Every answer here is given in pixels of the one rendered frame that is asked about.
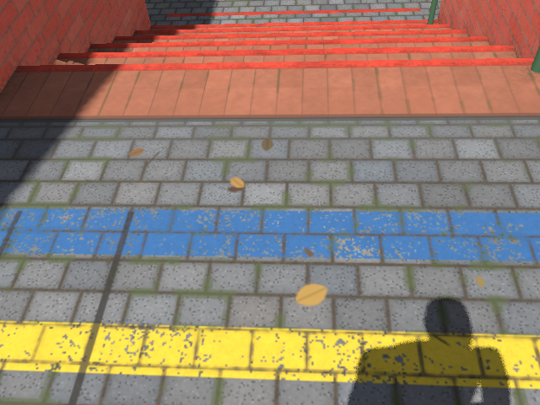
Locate stairs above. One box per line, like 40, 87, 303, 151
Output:
53, 19, 519, 65

